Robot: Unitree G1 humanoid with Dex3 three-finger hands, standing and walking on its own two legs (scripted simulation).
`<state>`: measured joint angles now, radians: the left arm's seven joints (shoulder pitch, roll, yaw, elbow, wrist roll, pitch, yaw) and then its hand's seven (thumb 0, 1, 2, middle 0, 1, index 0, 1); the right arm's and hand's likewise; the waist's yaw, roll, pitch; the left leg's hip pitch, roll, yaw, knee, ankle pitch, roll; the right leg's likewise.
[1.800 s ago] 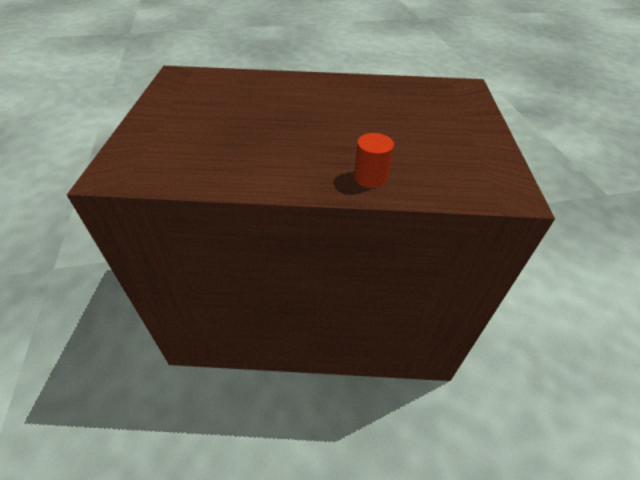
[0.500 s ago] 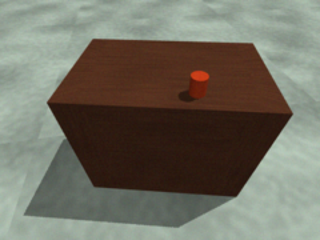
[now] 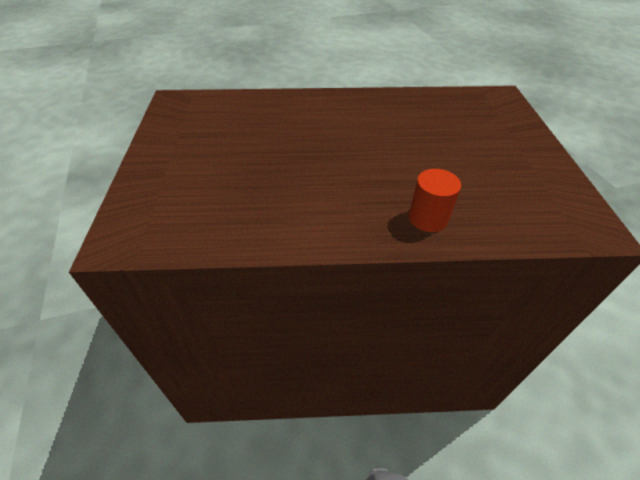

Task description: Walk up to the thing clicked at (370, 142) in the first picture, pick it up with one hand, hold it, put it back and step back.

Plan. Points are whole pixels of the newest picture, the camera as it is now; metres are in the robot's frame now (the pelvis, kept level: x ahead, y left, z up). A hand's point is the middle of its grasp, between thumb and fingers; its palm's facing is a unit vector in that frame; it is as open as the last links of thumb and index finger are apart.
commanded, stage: walk up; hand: right
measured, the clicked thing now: (433, 200) +0.56 -0.21 +0.02
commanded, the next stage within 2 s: none
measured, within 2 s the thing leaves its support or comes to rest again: neither
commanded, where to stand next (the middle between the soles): +0.16 +0.01 m, yaw -2 degrees
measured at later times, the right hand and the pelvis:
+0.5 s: hand (474, 459) +0.19 -0.23 -0.15, palm faces -0.01 +0.91 -0.42, open 7.4 cm; pelvis +0.12 +0.05 -0.02, yaw -3 degrees
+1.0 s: hand (488, 477) +0.17 -0.25 -0.16, palm faces +0.04 +0.92 -0.39, open 7.4 cm; pelvis +0.11 +0.03 -0.02, yaw -4 degrees
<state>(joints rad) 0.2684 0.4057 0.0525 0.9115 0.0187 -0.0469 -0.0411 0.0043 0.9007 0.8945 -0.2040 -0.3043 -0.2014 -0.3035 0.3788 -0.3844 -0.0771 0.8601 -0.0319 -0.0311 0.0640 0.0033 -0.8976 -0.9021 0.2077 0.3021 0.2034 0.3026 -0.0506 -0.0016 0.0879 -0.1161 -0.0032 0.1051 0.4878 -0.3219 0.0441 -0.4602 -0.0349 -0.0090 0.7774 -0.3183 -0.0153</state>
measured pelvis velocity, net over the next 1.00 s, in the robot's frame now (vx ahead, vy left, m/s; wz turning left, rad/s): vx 0.11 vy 0.03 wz -0.08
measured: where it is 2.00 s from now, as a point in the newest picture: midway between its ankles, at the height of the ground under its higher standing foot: outside the picture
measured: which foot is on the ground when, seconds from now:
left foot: down 0.00-0.12, up 0.14-0.42, down 0.44-1.00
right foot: up 0.00-0.08, down 0.10-0.46, up 0.48-0.76, down 0.78-1.00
